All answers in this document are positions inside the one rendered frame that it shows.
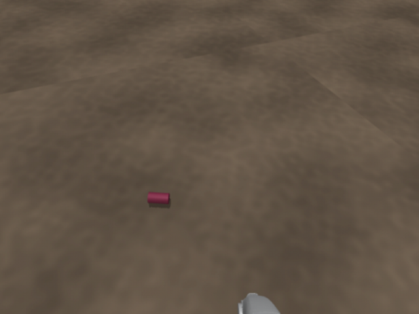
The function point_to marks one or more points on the can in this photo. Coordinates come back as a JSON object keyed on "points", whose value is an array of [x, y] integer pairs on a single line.
{"points": [[157, 197]]}

